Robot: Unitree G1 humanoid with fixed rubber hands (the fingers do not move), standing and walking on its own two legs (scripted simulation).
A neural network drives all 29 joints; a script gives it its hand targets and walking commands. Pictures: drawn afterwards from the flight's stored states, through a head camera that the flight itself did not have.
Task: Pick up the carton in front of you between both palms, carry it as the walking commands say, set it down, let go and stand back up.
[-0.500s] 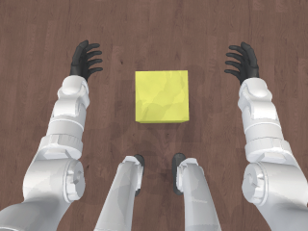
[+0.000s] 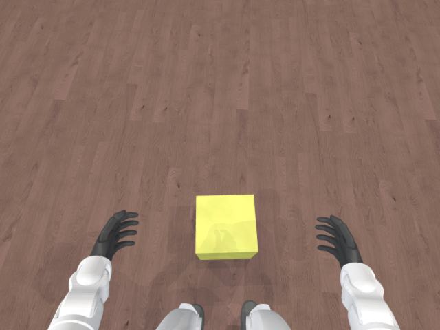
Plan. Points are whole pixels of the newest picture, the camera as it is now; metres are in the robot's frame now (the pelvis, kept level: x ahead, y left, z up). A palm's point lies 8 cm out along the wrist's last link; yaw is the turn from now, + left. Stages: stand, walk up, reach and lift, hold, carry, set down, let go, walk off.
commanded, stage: let go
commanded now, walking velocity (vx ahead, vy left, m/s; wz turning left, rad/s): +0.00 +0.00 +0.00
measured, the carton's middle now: (225, 229) +0.39 +0.00 -0.62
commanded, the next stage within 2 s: stand in 0.64 s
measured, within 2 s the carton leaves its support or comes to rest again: neither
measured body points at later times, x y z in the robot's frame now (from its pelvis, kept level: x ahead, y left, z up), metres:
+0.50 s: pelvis +0.00 +0.00 +0.03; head +0.01 +0.00 +0.47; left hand +0.18 +0.23 -0.05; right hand +0.18 -0.23 -0.05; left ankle -0.02 +0.11 -0.71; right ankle +0.00 -0.11 -0.71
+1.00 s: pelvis +0.02 +0.00 +0.02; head +0.02 +0.00 +0.47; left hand +0.16 +0.29 -0.07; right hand +0.16 -0.29 -0.07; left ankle -0.02 +0.11 -0.71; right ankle +0.00 -0.11 -0.71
